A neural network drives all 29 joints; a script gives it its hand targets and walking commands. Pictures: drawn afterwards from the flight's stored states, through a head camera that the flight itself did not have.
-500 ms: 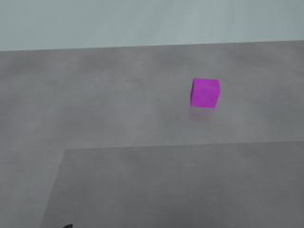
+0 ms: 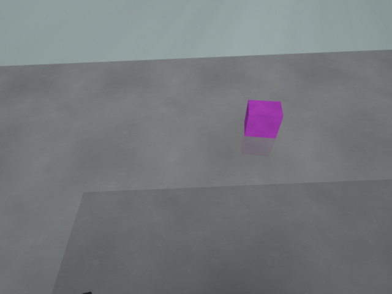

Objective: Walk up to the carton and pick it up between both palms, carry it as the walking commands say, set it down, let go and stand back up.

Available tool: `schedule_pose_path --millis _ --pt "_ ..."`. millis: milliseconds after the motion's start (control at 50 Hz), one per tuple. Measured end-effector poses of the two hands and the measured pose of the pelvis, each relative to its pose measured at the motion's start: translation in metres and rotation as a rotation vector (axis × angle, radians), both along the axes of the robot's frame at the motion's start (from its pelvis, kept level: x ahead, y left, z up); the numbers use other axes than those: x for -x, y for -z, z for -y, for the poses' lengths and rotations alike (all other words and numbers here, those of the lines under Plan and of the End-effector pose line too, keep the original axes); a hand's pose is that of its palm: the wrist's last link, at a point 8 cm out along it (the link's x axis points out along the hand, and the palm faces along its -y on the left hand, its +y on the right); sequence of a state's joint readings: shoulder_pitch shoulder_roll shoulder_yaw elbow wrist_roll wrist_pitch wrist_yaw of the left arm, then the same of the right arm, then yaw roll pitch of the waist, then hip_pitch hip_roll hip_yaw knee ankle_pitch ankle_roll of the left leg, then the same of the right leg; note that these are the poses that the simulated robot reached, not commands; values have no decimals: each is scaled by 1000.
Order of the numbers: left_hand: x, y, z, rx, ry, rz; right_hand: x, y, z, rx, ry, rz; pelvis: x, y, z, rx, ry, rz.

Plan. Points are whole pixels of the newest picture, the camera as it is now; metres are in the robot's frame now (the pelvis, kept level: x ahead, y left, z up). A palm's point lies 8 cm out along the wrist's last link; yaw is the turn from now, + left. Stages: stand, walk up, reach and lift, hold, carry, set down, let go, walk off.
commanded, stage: stand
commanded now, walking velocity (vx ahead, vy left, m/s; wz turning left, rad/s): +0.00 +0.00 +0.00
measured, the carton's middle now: (262, 119) +1.29 -0.39 -0.68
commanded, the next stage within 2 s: walk up in 0.16 s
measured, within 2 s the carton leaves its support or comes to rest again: neither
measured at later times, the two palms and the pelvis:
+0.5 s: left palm out of the picture +0.03 +0.31 -0.14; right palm out of the picture +0.06 -0.29 -0.14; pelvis +0.02 +0.01 -0.01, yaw -6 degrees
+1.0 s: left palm (185, 199) +0.38 +0.07 -0.14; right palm out of the picture +0.07 -0.29 -0.17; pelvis +0.18 -0.10 -0.02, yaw -22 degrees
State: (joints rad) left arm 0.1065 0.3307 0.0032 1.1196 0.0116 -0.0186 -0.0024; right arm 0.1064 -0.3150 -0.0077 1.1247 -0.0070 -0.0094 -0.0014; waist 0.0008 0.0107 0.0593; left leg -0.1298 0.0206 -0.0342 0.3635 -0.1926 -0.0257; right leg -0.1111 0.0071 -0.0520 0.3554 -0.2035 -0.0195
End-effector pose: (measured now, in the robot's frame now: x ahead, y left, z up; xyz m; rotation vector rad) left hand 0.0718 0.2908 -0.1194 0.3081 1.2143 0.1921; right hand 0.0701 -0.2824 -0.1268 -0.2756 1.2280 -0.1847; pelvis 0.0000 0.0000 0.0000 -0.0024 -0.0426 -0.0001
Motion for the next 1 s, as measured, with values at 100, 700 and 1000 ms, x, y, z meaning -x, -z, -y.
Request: schedule_pose_path --millis 100,700,1000 --pt "-5 -1 1 -1 -1 12 -2 -1 1 1 -1 0 -1 0 1 -1 1 1" --pt "-54 36 59 132 167 -265 97 22 -64 -117 347 -237 -80 10 7 -19 259 -56" --pt "-307 21 220 164 462 109 4 42 11 -178 510 -150 -183 21 96 16 377 -18"
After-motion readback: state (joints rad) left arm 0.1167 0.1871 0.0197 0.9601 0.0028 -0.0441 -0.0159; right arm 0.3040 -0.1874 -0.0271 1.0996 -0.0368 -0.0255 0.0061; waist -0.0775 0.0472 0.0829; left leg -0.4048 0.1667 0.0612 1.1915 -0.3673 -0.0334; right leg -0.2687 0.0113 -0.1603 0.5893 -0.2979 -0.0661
